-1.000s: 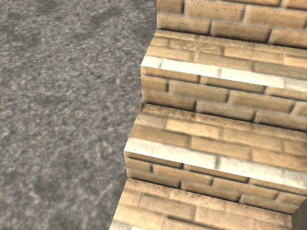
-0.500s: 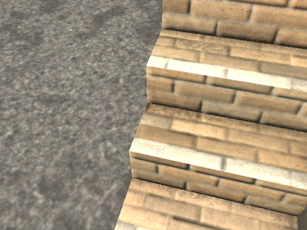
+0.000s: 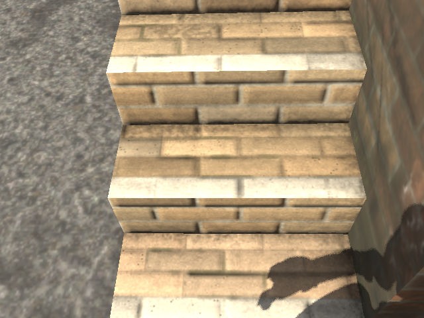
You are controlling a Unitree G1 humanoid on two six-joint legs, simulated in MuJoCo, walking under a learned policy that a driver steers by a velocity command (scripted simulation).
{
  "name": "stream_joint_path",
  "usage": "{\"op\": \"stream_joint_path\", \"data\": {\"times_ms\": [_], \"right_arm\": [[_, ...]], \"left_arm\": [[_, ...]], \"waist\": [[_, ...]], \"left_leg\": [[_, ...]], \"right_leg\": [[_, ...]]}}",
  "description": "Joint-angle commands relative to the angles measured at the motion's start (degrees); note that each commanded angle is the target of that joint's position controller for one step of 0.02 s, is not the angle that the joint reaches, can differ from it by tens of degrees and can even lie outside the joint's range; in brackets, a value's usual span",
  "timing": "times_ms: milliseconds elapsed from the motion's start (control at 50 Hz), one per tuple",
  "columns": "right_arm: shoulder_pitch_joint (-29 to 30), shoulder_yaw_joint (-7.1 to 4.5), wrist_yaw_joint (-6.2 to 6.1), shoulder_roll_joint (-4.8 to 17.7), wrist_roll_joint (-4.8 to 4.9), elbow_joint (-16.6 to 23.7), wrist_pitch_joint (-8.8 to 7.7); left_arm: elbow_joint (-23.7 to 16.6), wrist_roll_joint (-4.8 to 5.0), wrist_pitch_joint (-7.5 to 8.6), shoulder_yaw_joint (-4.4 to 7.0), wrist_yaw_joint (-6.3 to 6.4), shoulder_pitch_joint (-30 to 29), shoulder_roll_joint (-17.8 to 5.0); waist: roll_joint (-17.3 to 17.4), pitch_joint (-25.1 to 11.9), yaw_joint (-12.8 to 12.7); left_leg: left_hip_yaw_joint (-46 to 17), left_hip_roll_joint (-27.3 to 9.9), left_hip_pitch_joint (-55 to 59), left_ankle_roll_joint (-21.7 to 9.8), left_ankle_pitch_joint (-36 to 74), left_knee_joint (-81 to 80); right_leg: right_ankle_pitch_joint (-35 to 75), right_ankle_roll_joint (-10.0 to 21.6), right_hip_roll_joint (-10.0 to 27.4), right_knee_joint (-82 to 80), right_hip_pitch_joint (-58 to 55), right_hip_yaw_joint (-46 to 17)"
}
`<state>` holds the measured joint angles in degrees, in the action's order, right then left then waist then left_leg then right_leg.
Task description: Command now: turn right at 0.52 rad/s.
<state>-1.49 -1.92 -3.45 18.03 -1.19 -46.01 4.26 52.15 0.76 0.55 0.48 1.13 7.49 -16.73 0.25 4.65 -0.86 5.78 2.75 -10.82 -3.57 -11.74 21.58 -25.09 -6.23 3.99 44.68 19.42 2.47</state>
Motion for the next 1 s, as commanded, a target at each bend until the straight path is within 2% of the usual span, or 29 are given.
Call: {"op": "stream_joint_path", "data": {"times_ms": [20,40,60,80,100,120,160,200,240,260,300,340,420,560,580,620,660,680,700,720,740,760,780,800,840,860,880,960,1000], "right_arm": [[0.95,-2.82,-0.17,9.63,1.12,4.36,0.11],[-1.98,-2.88,0.13,8.8,1.68,3.73,-0.15],[-0.39,-1.92,0.26,6.27,-0.01,5.7,-0.43],[4.03,-1.13,0.37,3.04,-2.51,9.15,-1.21],[5.31,-1.99,0.43,6.06,-1.72,8.84,-1.16],[4.3,-2.87,0.79,8.16,-0.27,8.81,-0.79],[0.99,-2.99,-0.19,8.18,-0.77,6.07,-1.52],[2.41,-2.47,0.07,5.77,-0.92,6.76,-2.47],[2.43,-2.44,0.06,4.91,-0.35,7.27,-2.84],[-3.81,-1.38,1.39,4.13,-3.17,3.43,-1.86],[-5.01,-1.02,2.45,3.48,-2.65,2.75,-0.98],[-4.09,-0.91,2.09,4.58,-2.33,2.71,-0.72],[-3.22,-0.77,2.29,5.23,-2.19,2.0,-0.96],[-7.24,-1.06,3.63,4.96,-1.96,0.7,-1.98],[-6.77,-1.83,2.78,5.93,1.97,3.86,-3.25],[-10.57,-1.72,2.81,4.67,1.64,2.73,-4.05],[-13.8,-1.8,3.37,3.3,1.37,1.32,-4.28],[-15.92,-1.99,3.45,4.32,1.62,1.14,-4.41],[-18.11,-2.4,3.56,7.87,1.38,0.97,-4.02],[-18.49,-2.99,4.43,9.35,0.57,0.2,-3.78],[-18.05,-2.72,4.69,7.57,0.37,2.14,-3.95],[-16.1,-1.98,4.73,6.7,-2.34,0.59,-3.56],[-15.23,-1.57,4.66,5.79,-2.6,0.98,-3.36],[-14.4,-1.41,4.21,5.76,-1.88,0.68,-3.41],[-12.54,-1.24,3.94,5.47,-1.92,1.23,-3.49],[-12.8,-1.71,2.84,5.95,1.31,3.32,-6.13],[-12.45,-2.17,2.09,7.39,1.93,2.88,-7.14],[-9.46,-1.99,0.85,4.39,0.79,3.81,-7.06],[-8.37,-1.08,1.43,1.85,0.47,4.68,-5.88]], "left_arm": [[-2.62,0.09,0.56,1.96,-0.14,5.43,-6.99],[-2.65,-0.39,0.58,2.83,-0.11,6.95,-9.17],[-3.7,-1.01,0.97,4.27,0.18,6.54,-14.25],[-5.29,-3.51,1.92,5.04,-0.22,7.75,-19.32],[-5.32,-4.75,3.53,4.88,-0.91,8.87,-17.13],[-5.99,-4.0,4.71,5.13,-1.3,3.88,-16.54],[-7.55,-1.96,4.19,5.49,-1.37,-0.92,-14.32],[-6.86,-0.65,2.66,5.31,-0.2,1.15,-12.83],[-6.79,-1.37,2.42,5.1,0.72,3.37,-11.94],[-4.6,-0.64,1.04,3.87,1.01,6.06,-7.47],[-4.65,-1.14,0.68,3.89,1.0,7.85,-8.29],[-5.09,-2.07,0.6,4.18,1.43,7.61,-9.98],[-5.13,-2.48,1.15,4.06,2.12,7.0,-10.14],[-4.33,-2.07,1.31,5.77,2.62,7.31,-11.26],[-6.63,-1.43,2.67,5.67,4.13,4.36,-13.23],[-8.17,-1.06,3.02,5.34,4.89,0.15,-12.34],[-7.62,-1.55,2.58,4.52,4.2,3.76,-10.49],[-7.48,-2.35,2.6,3.66,3.8,5.92,-8.25],[-8.25,-4.24,2.93,2.64,3.44,8.31,-4.89],[-10.68,-3.62,2.85,2.43,3.78,5.57,-4.25],[-10.49,-2.15,2.72,3.09,4.38,3.07,-7.88],[-8.84,-3.43,0.44,3.55,3.69,0.5,-8.52],[-8.41,-3.07,-0.45,3.67,3.07,1.74,-8.5],[-8.63,-2.7,-0.7,3.39,2.23,2.17,-7.5],[-8.02,-2.39,-0.61,2.49,1.93,3.12,-5.05],[-9.98,-2.72,1.23,0.51,1.75,-2.64,-1.5],[-11.21,-2.31,1.66,0.65,1.7,-4.41,-2.55],[-11.16,-2.37,3.01,0.34,0.55,-5.09,-5.0],[-10.16,-2.75,2.78,-1.06,0.63,-4.19,-1.57]], "waist": [[5.55,-10.4,-1.5],[2.8,-9.49,-1.94],[-5.38,-9.88,-1.48],[-13.81,-11.02,-1.87],[-5.19,-15.64,-3.29],[-4.75,-10.56,0.07],[-3.69,-7.86,1.87],[-3.41,-9.59,1.43],[-4.24,-11.4,0.14],[-5.03,-9.12,-0.23],[-9.03,-8.34,-1.45],[-8.83,-7.52,-2.35],[-9.86,-4.09,-3.27],[-11.47,-2.51,-2.28],[-12.07,-4.49,-1.21],[-10.02,-3.83,1.17],[-6.45,-4.25,1.68],[-2.06,-5.77,1.9],[9.42,-9.09,0.39],[16.81,-9.66,0.66],[14.73,-6.16,2.87],[8.68,-2.74,3.46],[6.16,-2.2,1.98],[6.48,-2.58,0.56],[7.23,-4.08,-0.02],[3.86,-4.93,3.13],[1.91,-4.66,2.5],[1.57,-6.02,1.43],[2.45,-7.7,0.8]], "left_leg": [[-7.96,-16.11,9.28,-8.74,29.65,3.25],[-5.37,-12.78,4.81,-4.59,19.83,8.38],[-2.63,-8.2,-9.18,0.71,1.31,18.29],[-4.63,1.29,-23.68,5.08,-27.75,33.46],[-12.8,0.98,-23.07,5.13,-28.72,44.75],[-14.21,0.14,-25.35,4.73,-22.96,47.55],[-13.53,-1.74,-26.52,6.25,-13.97,44.13],[-12.55,-0.79,-24.87,7.92,-9.64,43.49],[-12.18,-0.93,-26.97,8.5,-5.29,40.45],[-8.4,-1.29,-23.17,7.27,-1.03,39.91],[-7.34,-1.47,-22.82,6.63,-0.89,37.35],[-7.91,-2.43,-21.27,6.78,-1.07,34.72],[-9.33,-3.26,-19.07,6.79,-0.64,27.12],[-8.97,-3.53,-14.94,5.02,-5.59,17.39],[-12.14,-5.76,-10.77,5.52,-5.95,12.65],[-9.51,-4.57,-1.17,4.67,0.99,2.19],[-5.75,-2.01,6.5,3.64,0.92,-3.64],[-8.98,-4.95,11.51,2.44,3.39,-6.23],[-16.66,-11.62,17.18,-0.72,17.97,-3.82],[-22.86,-15.17,12.18,-7.83,3.77,-8.1],[-25.15,-14.5,9.66,-10.25,-2.23,-10.4],[-21.58,-14.45,6.12,-10.3,3.21,-10.24],[-17.96,-12.27,4.51,-9.89,9.87,-8.24],[-15.82,-11.01,4.21,-9.43,13.38,-6.92],[-13.77,-8.54,2.23,-9.17,16.8,-5.72],[-25.73,-18.08,6.77,-10.85,13.97,-10.58],[-29.67,-21.61,11.73,-11.5,11.95,-10.94],[-21.02,-16.24,11.59,-9.78,24.04,-8.52],[-17.54,-13.66,8.67,-8.37,33.36,-5.8]], "right_leg": [[9.16,3.98,-2.29,-16.06,-4.2,2.9],[16.03,6.53,-2.02,-24.12,-9.44,-0.96],[34.78,11.36,8.52,-25.03,-19.31,-16.06],[59.81,23.81,22.62,-23.65,-22.36,-36.23],[54.79,28.57,23.54,-25.64,-20.5,-36.22],[51.78,25.68,18.9,-24.77,-17.74,-29.27],[46.16,19.49,11.97,-24.13,-16.97,-21.68],[47.05,18.36,10.4,-23.81,-17.33,-20.38],[41.87,17.7,10.2,-24.17,-20.32,-20.73],[46.75,15.15,6.31,-23.79,-17.88,-15.89],[44.16,13.84,6.14,-24.67,-17.1,-16.56],[37.15,13.57,7.9,-26.03,-15.89,-19.0],[15.46,15.19,9.34,-31.26,-14.56,-23.45],[8.66,16.91,11.5,-32.63,-15.04,-25.47],[7.01,16.34,12.62,-31.48,-12.74,-26.83],[9.47,14.78,10.4,-29.84,-6.61,-23.78],[10.4,12.81,6.52,-26.27,-2.11,-20.53],[6.58,9.98,2.95,-19.81,0.7,-17.14],[-1.94,6.23,-3.21,-7.36,6.05,-9.62],[-9.43,3.74,-6.28,-0.1,10.79,-2.11],[-10.52,3.35,-3.94,11.21,13.07,-1.98],[-9.01,6.02,-4.43,12.47,13.66,-2.27],[-6.63,6.94,-3.78,12.63,11.51,-1.67],[-4.55,7.97,-2.91,8.98,9.61,-0.72],[-3.47,9.26,-3.78,-0.28,1.97,2.06],[-0.87,7.03,-1.5,1.33,7.32,-2.82],[-0.5,6.62,0.58,0.78,11.31,-5.58],[3.24,6.29,-0.49,-7.32,6.59,-3.94],[7.14,6.19,-1.65,-14.39,-1.54,-1.41]]}}
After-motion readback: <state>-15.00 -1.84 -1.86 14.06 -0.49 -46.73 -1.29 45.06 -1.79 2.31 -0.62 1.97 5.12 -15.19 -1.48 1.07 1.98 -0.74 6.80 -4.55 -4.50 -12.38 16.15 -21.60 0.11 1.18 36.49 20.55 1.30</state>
